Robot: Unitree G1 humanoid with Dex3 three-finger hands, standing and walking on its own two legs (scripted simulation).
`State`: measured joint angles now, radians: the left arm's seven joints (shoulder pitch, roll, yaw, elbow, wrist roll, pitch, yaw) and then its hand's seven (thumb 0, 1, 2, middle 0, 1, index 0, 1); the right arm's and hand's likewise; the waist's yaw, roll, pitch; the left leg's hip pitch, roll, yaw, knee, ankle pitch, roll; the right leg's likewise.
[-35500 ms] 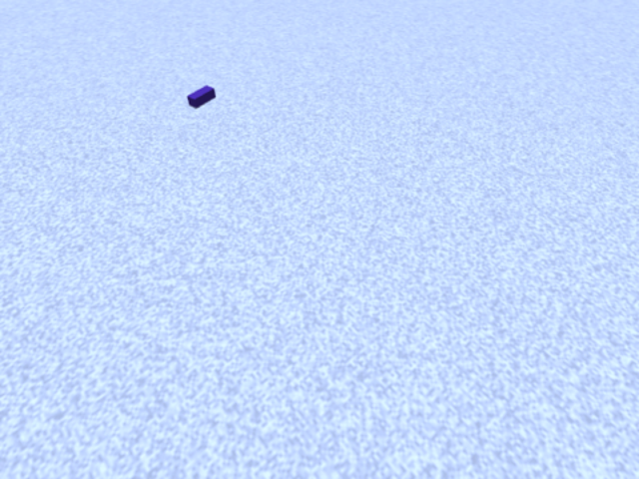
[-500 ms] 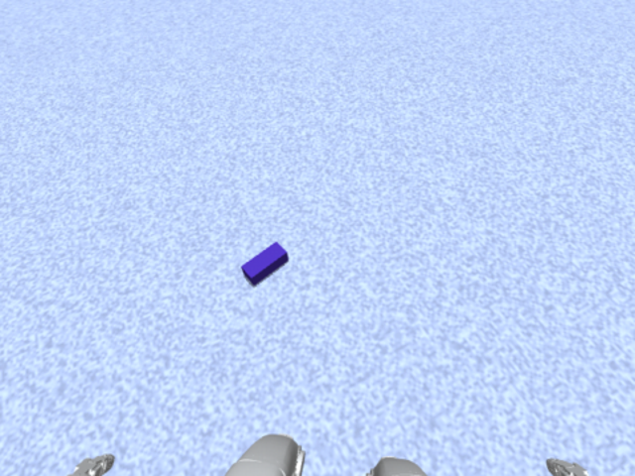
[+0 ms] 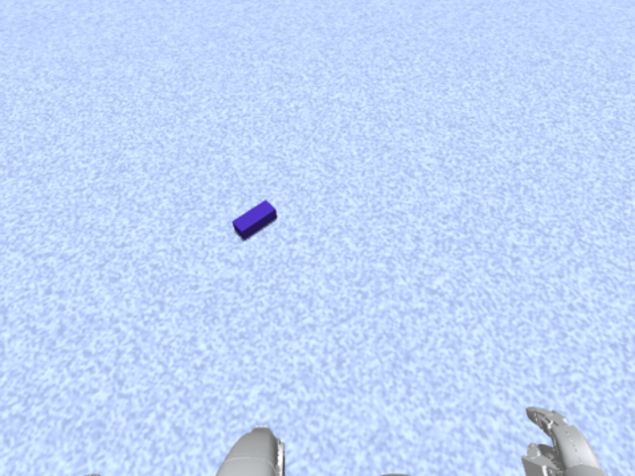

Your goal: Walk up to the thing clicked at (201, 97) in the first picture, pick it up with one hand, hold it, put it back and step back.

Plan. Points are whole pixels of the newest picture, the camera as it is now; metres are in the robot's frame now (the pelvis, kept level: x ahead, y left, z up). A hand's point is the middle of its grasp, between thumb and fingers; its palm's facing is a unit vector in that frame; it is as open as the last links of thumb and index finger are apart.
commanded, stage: step back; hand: left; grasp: from above
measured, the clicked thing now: (255, 219) +1.01 +0.29 -0.72
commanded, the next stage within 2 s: stand in 1.18 s
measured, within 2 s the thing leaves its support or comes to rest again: neither
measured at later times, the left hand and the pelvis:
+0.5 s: hand out of the picture -0.06 +0.29 -0.13, palm faces +0.11 -0.91 -0.40, open 7.4 cm; pelvis -0.09 +0.00 +0.01, yaw +5 degrees
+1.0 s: hand out of the picture -0.02 +0.30 -0.14, palm faces +0.09 -0.92 -0.37, open 7.4 cm; pelvis -0.06 +0.03 +0.02, yaw +4 degrees
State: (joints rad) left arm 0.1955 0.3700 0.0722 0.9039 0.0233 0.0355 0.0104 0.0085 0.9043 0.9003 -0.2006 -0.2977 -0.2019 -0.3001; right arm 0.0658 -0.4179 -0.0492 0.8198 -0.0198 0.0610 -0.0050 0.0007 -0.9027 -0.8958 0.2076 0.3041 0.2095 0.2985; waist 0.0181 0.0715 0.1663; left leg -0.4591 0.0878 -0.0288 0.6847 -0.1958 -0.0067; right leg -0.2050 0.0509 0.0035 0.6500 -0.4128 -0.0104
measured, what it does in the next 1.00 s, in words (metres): steps on the spot: left foot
